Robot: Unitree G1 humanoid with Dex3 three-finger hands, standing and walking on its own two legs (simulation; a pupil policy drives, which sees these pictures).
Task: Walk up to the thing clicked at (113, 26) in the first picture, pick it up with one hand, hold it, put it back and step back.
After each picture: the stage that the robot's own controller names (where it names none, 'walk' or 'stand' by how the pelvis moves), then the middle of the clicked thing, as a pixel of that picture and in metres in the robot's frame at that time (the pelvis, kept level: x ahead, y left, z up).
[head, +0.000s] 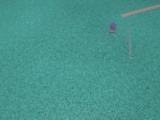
stand; (112, 28) +1.59 -0.41 -0.72
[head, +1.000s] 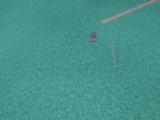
walk; (93, 37) +1.50 -0.03 -0.69
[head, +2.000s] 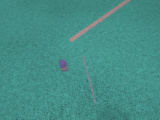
walk; (63, 65) +0.96 +0.25 -0.71
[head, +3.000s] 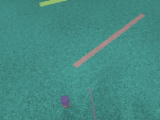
walk; (65, 102) +0.58 +0.21 -0.71
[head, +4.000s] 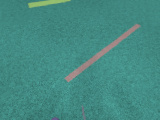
stand; out of the picture +0.38 +0.18 -0.70
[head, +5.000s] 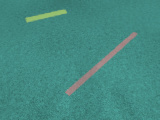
stand; out of the picture +0.32 +0.18 -0.72
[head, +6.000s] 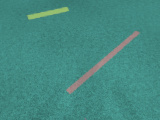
stand; out of the picture +0.32 +0.17 -0.73
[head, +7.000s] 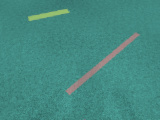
stand; out of the picture +0.33 +0.18 -0.73
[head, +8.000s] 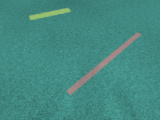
stand; out of the picture +0.32 +0.18 -0.73
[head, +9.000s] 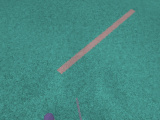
go down; (49, 119) +0.35 +0.19 -0.68
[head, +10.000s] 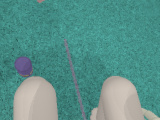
go down; (24, 67) +0.40 +0.23 -0.29
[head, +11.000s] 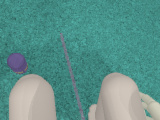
close in; (18, 64) +0.40 +0.24 -0.28
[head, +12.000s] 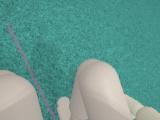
close in; out of the picture +0.39 +0.27 -0.22
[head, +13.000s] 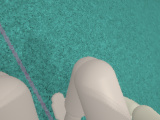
close; out of the picture +0.38 +0.28 -0.22
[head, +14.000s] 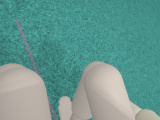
lift; out of the picture +0.33 +0.26 -0.21
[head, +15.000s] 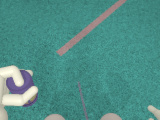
lift; (23, 89) +0.31 +0.19 +0.00
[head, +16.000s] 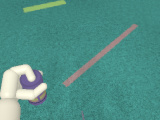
hold; (34, 88) +0.33 +0.17 +0.02
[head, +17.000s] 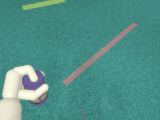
hold; (35, 88) +0.33 +0.17 +0.00
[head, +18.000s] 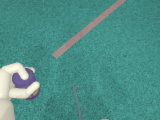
crouch; (27, 85) +0.34 +0.18 -0.06
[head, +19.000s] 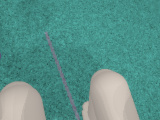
lower; out of the picture +0.44 +0.26 -0.12
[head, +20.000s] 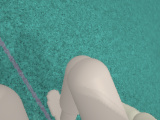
lower; out of the picture +0.42 +0.30 -0.22
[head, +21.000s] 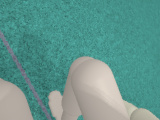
lower; out of the picture +0.41 +0.30 -0.22
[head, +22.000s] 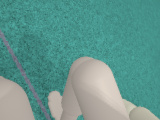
lower; out of the picture +0.41 +0.30 -0.23
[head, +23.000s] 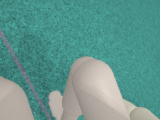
lower; out of the picture +0.40 +0.30 -0.22
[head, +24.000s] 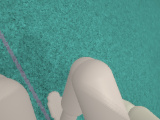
open; out of the picture +0.39 +0.27 -0.23
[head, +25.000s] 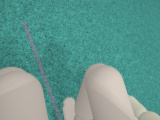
stand; out of the picture +0.39 +0.26 -0.24
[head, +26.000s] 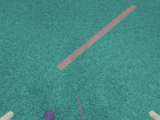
stand; (49, 117) +0.36 +0.18 -0.60
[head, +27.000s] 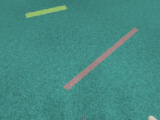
stand; out of the picture +0.36 +0.19 -0.67
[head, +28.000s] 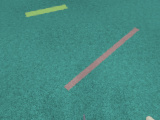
stand; out of the picture +0.35 +0.18 -0.67
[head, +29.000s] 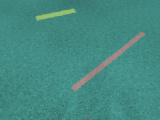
stand; out of the picture +0.38 +0.17 -0.72
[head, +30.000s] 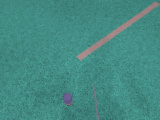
walk; (67, 99) +0.46 +0.13 -0.69
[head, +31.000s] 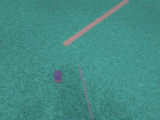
walk; (57, 77) +0.72 +0.14 -0.71
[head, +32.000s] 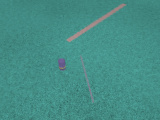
stand; (61, 64) +1.00 +0.22 -0.70
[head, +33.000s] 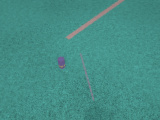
stand; (61, 62) +0.98 +0.21 -0.72
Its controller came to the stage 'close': yes
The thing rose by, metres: 0.71
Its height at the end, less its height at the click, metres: +0.00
